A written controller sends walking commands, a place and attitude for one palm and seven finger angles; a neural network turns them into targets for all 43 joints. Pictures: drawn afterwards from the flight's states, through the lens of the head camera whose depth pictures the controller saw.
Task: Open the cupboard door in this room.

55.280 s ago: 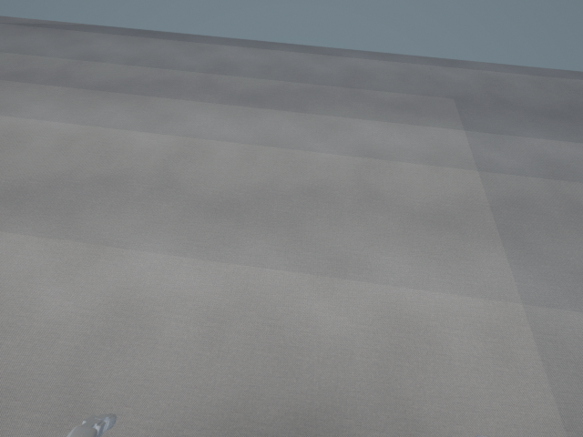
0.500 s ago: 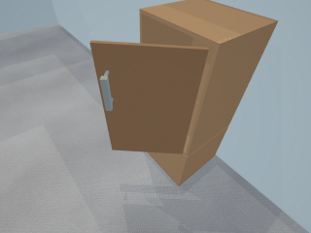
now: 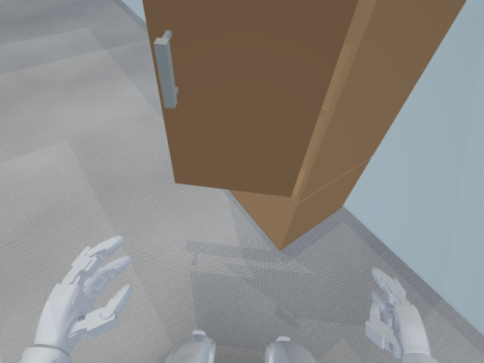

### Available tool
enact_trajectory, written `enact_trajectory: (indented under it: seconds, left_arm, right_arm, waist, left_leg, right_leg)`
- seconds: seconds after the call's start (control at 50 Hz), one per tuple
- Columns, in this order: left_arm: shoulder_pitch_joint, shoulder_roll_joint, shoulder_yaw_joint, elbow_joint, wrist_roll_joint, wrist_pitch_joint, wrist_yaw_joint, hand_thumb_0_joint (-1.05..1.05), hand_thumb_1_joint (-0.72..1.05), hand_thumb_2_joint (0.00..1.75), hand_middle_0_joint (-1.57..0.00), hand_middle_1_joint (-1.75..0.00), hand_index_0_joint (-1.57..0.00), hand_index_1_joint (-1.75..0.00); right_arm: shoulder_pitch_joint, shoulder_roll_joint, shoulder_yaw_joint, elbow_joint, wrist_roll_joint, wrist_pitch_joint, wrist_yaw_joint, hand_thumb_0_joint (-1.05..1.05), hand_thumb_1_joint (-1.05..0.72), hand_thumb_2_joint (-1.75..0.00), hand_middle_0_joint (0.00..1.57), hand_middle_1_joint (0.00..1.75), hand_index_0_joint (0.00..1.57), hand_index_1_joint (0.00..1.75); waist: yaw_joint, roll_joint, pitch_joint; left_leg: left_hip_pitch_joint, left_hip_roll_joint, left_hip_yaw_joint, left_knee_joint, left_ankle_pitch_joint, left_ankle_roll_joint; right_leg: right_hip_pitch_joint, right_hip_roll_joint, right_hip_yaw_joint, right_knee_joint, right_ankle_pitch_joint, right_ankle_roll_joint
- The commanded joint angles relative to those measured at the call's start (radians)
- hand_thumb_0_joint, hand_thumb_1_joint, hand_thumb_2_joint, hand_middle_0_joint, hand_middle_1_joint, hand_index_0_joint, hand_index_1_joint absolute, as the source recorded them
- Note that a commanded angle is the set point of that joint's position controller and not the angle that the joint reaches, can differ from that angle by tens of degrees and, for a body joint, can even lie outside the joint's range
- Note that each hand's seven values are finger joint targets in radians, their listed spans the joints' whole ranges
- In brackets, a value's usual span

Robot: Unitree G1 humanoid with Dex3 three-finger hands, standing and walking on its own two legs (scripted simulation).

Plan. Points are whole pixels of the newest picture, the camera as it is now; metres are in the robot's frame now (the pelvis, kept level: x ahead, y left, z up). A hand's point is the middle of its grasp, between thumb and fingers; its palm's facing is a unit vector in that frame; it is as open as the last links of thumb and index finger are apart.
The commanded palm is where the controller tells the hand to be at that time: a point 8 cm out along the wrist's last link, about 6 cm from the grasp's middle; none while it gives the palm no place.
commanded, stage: raise the hand with hooked fingers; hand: left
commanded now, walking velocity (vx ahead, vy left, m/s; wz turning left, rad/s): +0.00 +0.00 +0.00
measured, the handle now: (169, 70) +0.63 +0.20 +0.13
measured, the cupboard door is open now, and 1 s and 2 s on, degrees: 48 48 48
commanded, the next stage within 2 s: move the hooked fingers beside the handle in 1.66 s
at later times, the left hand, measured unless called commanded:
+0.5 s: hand (90, 225) +0.28 +0.24 +0.10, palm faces +0.07 -0.99 -0.09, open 11.7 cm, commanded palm +0.25 +0.29 +0.09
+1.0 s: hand (77, 187) +0.33 +0.27 +0.12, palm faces +0.00 -1.00 -0.04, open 13.9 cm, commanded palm +0.30 +0.32 +0.14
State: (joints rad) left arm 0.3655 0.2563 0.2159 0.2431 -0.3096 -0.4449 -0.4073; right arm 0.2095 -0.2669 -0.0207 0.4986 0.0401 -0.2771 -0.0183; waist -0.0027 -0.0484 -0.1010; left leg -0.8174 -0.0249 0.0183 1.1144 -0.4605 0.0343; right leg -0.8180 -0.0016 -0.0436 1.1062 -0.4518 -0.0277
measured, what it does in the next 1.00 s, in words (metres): shifts its weight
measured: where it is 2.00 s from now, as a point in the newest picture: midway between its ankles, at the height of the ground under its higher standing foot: outside the picture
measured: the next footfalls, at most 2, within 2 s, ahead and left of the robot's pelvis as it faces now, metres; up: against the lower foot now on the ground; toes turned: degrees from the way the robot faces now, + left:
none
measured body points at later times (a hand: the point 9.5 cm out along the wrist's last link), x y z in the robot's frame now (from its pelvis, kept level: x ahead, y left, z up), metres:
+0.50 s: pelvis +0.06 -0.01 +0.03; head +0.11 -0.01 +0.47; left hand +0.27 +0.30 +0.10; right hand +0.22 -0.26 -0.05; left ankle +0.06 +0.10 -0.66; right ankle +0.06 -0.11 -0.66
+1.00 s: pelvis +0.06 +0.00 +0.05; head +0.10 +0.01 +0.49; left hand +0.32 +0.32 +0.13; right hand +0.23 -0.23 -0.02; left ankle +0.06 +0.10 -0.66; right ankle +0.06 -0.11 -0.66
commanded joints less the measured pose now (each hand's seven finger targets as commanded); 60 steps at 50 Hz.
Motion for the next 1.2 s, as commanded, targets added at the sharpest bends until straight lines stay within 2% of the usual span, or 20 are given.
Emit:
enact_trajectory:
  seconds: [0.0,0.06,0.12,0.16,0.24,0.3,0.34,0.4,0.46,0.5,0.54,0.6,0.68,0.8,0.86,0.92,0.96,1.0,1.08,1.18]
  left_arm:
    - [-0.204,0.211,0.111,-0.666,-0.043,-0.125,0.112,0.0,0.36,0.67,-0.24,-0.64,-0.24,-0.64]
    - [-0.163,0.157,0.033,-0.598,0.016,-0.13,0.144,0.0,0.29,0.64,-0.24,-0.69,-0.24,-0.69]
    - [-0.149,0.165,0.027,-0.407,0.021,-0.059,0.072,0.0,0.22,0.61,-0.25,-0.74,-0.25,-0.74]
    - [-0.093,0.196,0.068,-0.314,0.011,0.027,0.012,0.0,0.18,0.59,-0.25,-0.76,-0.25,-0.76]
    - [-0.065,0.293,0.221,-0.337,-0.076,0.158,-0.053,0.0,0.08,0.55,-0.26,-0.82,-0.26,-0.82]
    - [-0.046,0.309,0.305,-0.414,-0.12,0.136,-0.019,0.0,0.01,0.52,-0.26,-0.87,-0.26,-0.87]
    - [-0.017,0.265,0.296,-0.416,-0.12,0.089,0.013,0.0,-0.03,0.5,-0.27,-0.9,-0.27,-0.9]
    - [-0.081,0.214,0.227,-0.358,-0.095,0.053,0.022,0.0,-0.1,0.47,-0.27,-0.94,-0.27,-0.94]
    - [-0.113,0.215,0.181,-0.276,-0.07,0.071,-0.024,0.0,-0.17,0.44,-0.28,-0.99,-0.28,-0.99]
    - [-0.164,0.261,0.191,-0.274,-0.077,0.092,-0.062,0.0,-0.22,0.42,-0.28,-1.02,-0.28,-1.02]
    - [-0.204,0.326,0.236,-0.33,-0.082,0.096,-0.081,0.0,-0.27,0.4,-0.28,-1.05,-0.28,-1.05]
    - [-0.261,0.393,0.312,-0.382,-0.107,0.082,-0.062,0.0,-0.34,0.37,-0.29,-1.1,-0.29,-1.1]
    - [-0.261,0.339,0.299,-0.329,-0.118,0.073,-0.025,0.0,-0.43,0.33,-0.29,-1.15,-0.29,-1.15]
    - [-0.355,0.327,0.229,-0.15,-0.087,0.21,-0.079,0.0,-0.5,0.3,-0.3,-1.2,-0.3,-1.2]
    - [-0.451,0.383,0.266,-0.162,-0.085,0.23,-0.094,0.0,-0.5,0.3,-0.3,-1.2,-0.3,-1.2]
    - [-0.554,0.435,0.304,-0.223,-0.092,0.188,-0.086,0.0,-0.5,0.3,-0.3,-1.2,-0.3,-1.2]
    - [-0.572,0.441,0.316,-0.214,-0.09,0.162,-0.074,0.0,-0.5,0.3,-0.3,-1.2,-0.3,-1.2]
    - [-0.59,0.449,0.321,-0.178,-0.091,0.157,-0.072,0.0,-0.5,0.3,-0.3,-1.2,-0.3,-1.2]
    - [-0.607,0.44,0.301,-0.065,-0.074,0.215,-0.096,0.0,-0.5,0.3,-0.3,-1.2,-0.3,-1.2]
    - [-0.638,0.439,0.281,-0.013,-0.067,0.272,-0.126,0.0,-0.5,0.3,-0.3,-1.2,-0.3,-1.2]
  right_arm:
    - [-0.049,-0.115,-0.02,-0.168,-0.011,-0.054,-0.04,0.0,-0.9,-0.9,0.2,0.3,0.2,0.3]
    - [-0.011,-0.115,-0.019,-0.103,-0.016,-0.054,-0.05,0.0,-0.9,-0.9,0.2,0.3,0.2,0.3]
    - [0.008,-0.134,-0.015,-0.07,-0.003,-0.043,-0.058,0.0,-0.9,-0.9,0.2,0.3,0.2,0.3]
    - [0.012,-0.138,-0.021,-0.08,0.01,-0.032,-0.064,0.0,-0.9,-0.9,0.2,0.3,0.2,0.3]
    - [-0.008,-0.128,-0.017,-0.123,0.016,-0.017,-0.074,0.0,-0.9,-0.9,0.2,0.3,0.2,0.3]
    - [-0.018,-0.096,-0.014,-0.128,0.003,-0.02,-0.068,0.0,-0.9,-0.9,0.2,0.3,0.2,0.3]
    - [-0.005,-0.082,-0.019,-0.109,0.002,-0.023,-0.059,0.0,-0.9,-0.9,0.2,0.3,0.2,0.3]
    - [0.006,-0.098,-0.02,-0.085,-0.002,-0.023,-0.049,0.0,-0.9,-0.9,0.2,0.3,0.2,0.3]
    - [0.034,-0.126,-0.025,-0.079,0.006,-0.019,-0.052,0.0,-0.9,-0.9,0.2,0.3,0.2,0.3]
    - [0.038,-0.142,-0.024,-0.088,0.01,-0.021,-0.06,0.0,-0.9,-0.9,0.2,0.3,0.2,0.3]
    - [0.041,-0.144,-0.022,-0.098,0.012,-0.022,-0.067,0.0,-0.9,-0.9,0.2,0.3,0.2,0.3]
    - [0.037,-0.139,-0.015,-0.099,0.007,-0.024,-0.075,0.0,-0.9,-0.9,0.2,0.3,0.2,0.3]
    - [0.032,-0.129,-0.007,-0.09,0.012,-0.016,-0.072,0.0,-0.9,-0.9,0.2,0.3,0.2,0.3]
    - [0.039,-0.154,-0.002,-0.104,0.023,0.013,-0.076,0.0,-0.9,-0.9,0.2,0.3,0.2,0.3]
    - [0.032,-0.155,0.0,-0.115,0.023,0.019,-0.085,0.0,-0.9,-0.9,0.2,0.3,0.2,0.3]
    - [0.021,-0.145,0.008,-0.111,0.018,0.016,-0.09,0.0,-0.9,-0.9,0.2,0.3,0.2,0.3]
    - [0.02,-0.138,0.014,-0.105,0.015,0.012,-0.091,0.0,-0.9,-0.9,0.2,0.3,0.2,0.3]
    - [0.023,-0.142,0.015,-0.091,0.014,0.013,-0.092,0.0,-0.9,-0.9,0.2,0.3,0.2,0.3]
    - [0.025,-0.147,0.016,-0.082,0.023,0.021,-0.095,0.0,-0.9,-0.9,0.2,0.3,0.2,0.3]
    - [0.032,-0.156,0.015,-0.097,0.027,0.028,-0.097,0.0,-0.9,-0.9,0.2,0.3,0.2,0.3]
  waist:
    - [0.007,0.235,-0.183]
    - [-0.046,0.204,-0.121]
    - [-0.075,0.132,-0.062]
    - [-0.05,0.068,-0.108]
    - [0.032,0.072,-0.281]
    - [0.069,0.086,-0.339]
    - [0.054,0.073,-0.305]
    - [0.012,0.078,-0.185]
    - [-0.019,0.085,-0.165]
    - [-0.017,0.08,-0.179]
    - [0.002,0.113,-0.269]
    - [0.024,0.121,-0.3]
    - [0.019,0.152,-0.225]
    - [-0.003,0.121,-0.133]
    - [0.001,0.09,-0.185]
    - [0.007,0.14,-0.22]
    - [0.012,0.173,-0.223]
    - [0.01,0.141,-0.209]
    - [0.006,0.182,-0.16]
    - [0.006,0.137,-0.159]
  left_leg:
    - [0.116,0.019,-0.112,-0.275,-0.179,-0.004]
    - [0.122,0.028,-0.12,-0.225,-0.075,0.002]
    - [0.074,0.024,-0.109,-0.184,-0.024,0.001]
    - [0.062,0.021,-0.086,-0.184,0.027,0.002]
    - [0.131,0.009,-0.06,-0.2,0.224,0.001]
    - [0.174,0.013,-0.064,-0.202,0.368,-0.009]
    - [0.192,0.017,-0.059,-0.217,0.395,-0.016]
    - [0.175,0.017,-0.06,-0.216,0.364,-0.014]
    - [0.178,0.016,-0.052,-0.223,0.316,-0.008]
    - [0.192,0.016,-0.054,-0.229,0.315,-0.003]
    - [0.248,0.017,-0.052,-0.249,0.357,0.001]
    - [0.291,0.02,-0.061,-0.267,0.412,-0.004]
    - [0.316,0.024,-0.06,-0.304,0.395,-0.014]
    - [0.307,0.022,-0.06,-0.348,0.318,-0.011]
    - [0.32,0.021,-0.061,-0.363,0.298,-0.004]
    - [0.373,0.023,-0.063,-0.376,0.323,-0.008]
    - [0.397,0.025,-0.07,-0.39,0.324,-0.013]
    - [0.395,0.026,-0.072,-0.393,0.329,-0.013]
    - [0.4,0.027,-0.075,-0.428,0.299,-0.017]
    - [0.412,0.027,-0.082,-0.448,0.309,-0.013]
  right_leg:
    - [0.086,0.022,0.048,-0.203,-0.165,-0.019]
    - [0.029,0.031,0.021,-0.199,-0.075,-0.014]
    - [0.031,0.034,0.021,-0.236,-0.059,-0.003]
    - [0.098,0.026,0.044,-0.285,-0.056,0.004]
    - [0.321,0.009,0.062,-0.303,0.15,0.012]
    - [0.402,0.015,0.049,-0.263,0.38,0.011]
    - [0.383,0.014,0.033,-0.261,0.446,0.017]
    - [0.291,0.024,0.021,-0.264,0.387,0.015]
    - [0.25,0.015,0.029,-0.291,0.327,0.022]
    - [0.275,0.015,0.046,-0.308,0.316,0.018]
    - [0.333,0.011,0.045,-0.312,0.353,0.016]
    - [0.378,0.023,0.025,-0.303,0.393,0.004]
    - [0.333,0.029,-0.004,-0.319,0.356,0.004]
    - [0.315,0.028,-0.001,-0.379,0.3,0.003]
    - [0.352,0.025,0.009,-0.399,0.278,0.007]
    - [0.378,0.029,0.011,-0.401,0.287,-0.002]
    - [0.371,0.031,0.002,-0.4,0.273,-0.006]
    - [0.385,0.034,0.005,-0.408,0.28,-0.009]
    - [0.359,0.025,-0.005,-0.43,0.255,-0.006]
    - [0.37,0.027,-0.012,-0.447,0.261,-0.007]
